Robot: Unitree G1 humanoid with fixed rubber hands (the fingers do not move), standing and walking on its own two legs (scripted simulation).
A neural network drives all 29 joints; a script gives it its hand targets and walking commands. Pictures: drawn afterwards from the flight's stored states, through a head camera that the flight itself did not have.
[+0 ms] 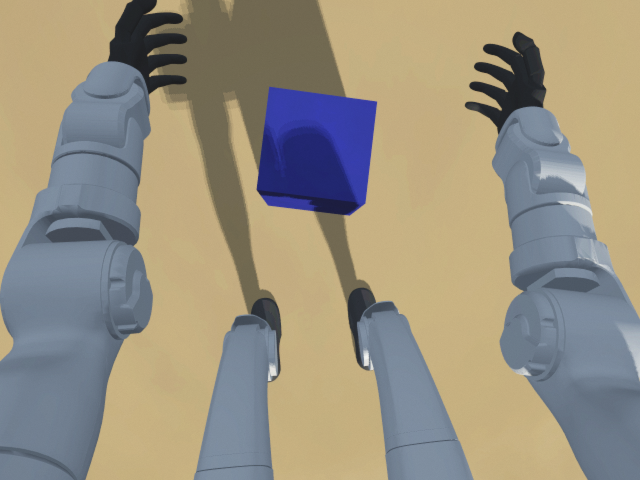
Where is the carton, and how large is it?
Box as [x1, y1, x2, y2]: [257, 87, 376, 215]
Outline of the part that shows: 269,87 257,182 258,192 268,205 349,215 365,202 376,101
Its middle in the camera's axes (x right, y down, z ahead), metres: -0.01 -0.19 +0.87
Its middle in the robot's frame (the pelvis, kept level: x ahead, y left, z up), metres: +0.54 -0.04 -0.54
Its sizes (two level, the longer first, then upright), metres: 0.210 0.200 0.250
